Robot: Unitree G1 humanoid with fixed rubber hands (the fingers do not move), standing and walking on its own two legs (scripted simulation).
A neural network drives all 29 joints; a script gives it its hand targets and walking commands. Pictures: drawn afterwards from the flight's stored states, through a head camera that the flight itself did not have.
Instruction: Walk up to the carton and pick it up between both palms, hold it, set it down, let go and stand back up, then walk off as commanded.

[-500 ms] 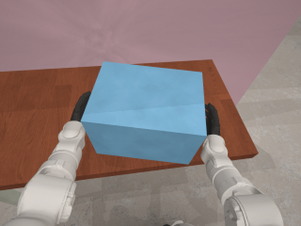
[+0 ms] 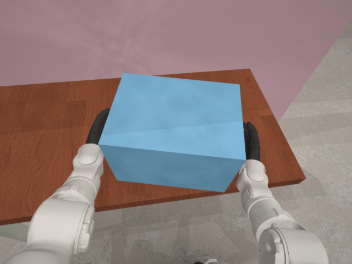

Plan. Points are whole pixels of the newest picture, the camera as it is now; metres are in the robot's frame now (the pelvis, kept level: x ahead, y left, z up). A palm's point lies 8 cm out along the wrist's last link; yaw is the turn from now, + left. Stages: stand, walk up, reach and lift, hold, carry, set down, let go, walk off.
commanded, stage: reach and lift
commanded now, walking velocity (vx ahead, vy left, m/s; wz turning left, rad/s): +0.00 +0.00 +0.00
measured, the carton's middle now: (175, 134) +0.42 -0.02 +0.01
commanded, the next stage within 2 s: none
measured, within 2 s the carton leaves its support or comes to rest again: leaves its support in 0.40 s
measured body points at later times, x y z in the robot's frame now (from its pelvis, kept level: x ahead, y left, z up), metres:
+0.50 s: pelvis +0.00 +0.01 +0.00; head +0.08 +0.04 +0.45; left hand +0.44 +0.16 +0.02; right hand +0.35 -0.20 +0.01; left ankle +0.01 +0.12 -0.72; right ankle +0.03 -0.11 -0.72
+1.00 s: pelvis +0.01 +0.02 +0.01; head +0.06 +0.04 +0.45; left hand +0.44 +0.15 +0.05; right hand +0.35 -0.21 +0.03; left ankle +0.01 +0.12 -0.72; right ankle +0.03 -0.11 -0.72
